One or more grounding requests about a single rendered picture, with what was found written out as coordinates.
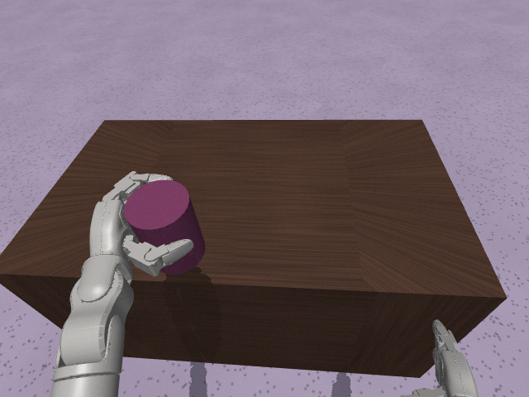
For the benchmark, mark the left robot arm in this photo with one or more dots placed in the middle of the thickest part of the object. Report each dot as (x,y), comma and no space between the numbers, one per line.
(89,357)

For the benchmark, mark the left robot hand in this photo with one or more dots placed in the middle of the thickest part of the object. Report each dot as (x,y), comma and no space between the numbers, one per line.
(110,232)

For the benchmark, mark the can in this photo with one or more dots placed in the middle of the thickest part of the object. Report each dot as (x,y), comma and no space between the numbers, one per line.
(161,212)

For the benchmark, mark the right robot hand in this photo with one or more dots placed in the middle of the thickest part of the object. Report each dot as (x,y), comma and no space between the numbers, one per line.
(453,373)

